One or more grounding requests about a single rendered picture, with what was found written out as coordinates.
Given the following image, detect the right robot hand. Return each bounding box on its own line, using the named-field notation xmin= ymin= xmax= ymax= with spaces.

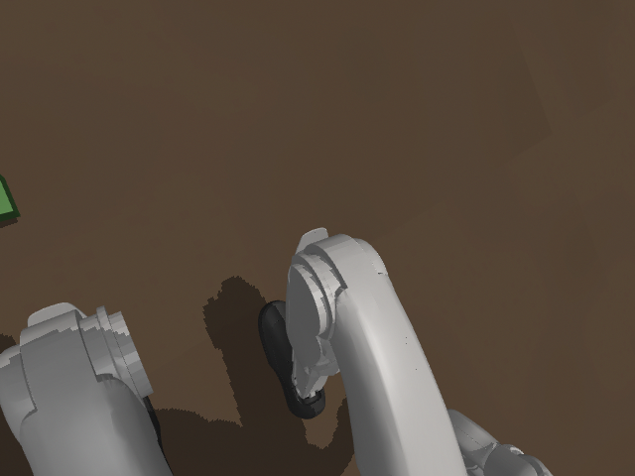
xmin=447 ymin=409 xmax=502 ymax=476

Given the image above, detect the right robot arm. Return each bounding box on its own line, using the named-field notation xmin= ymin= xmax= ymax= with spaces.
xmin=483 ymin=444 xmax=553 ymax=476

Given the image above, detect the small box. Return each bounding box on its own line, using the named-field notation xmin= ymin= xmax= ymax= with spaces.
xmin=0 ymin=175 xmax=21 ymax=222

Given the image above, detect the left robot foot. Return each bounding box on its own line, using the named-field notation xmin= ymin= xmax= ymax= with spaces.
xmin=143 ymin=396 xmax=174 ymax=476

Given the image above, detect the right robot foot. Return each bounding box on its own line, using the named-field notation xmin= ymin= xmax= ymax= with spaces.
xmin=258 ymin=300 xmax=325 ymax=419

